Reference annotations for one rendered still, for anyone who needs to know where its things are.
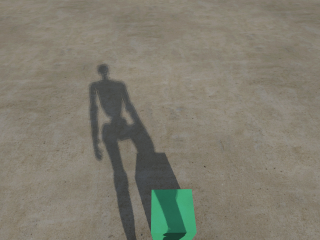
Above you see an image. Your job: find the carton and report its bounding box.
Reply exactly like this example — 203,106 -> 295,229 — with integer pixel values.
151,189 -> 197,240

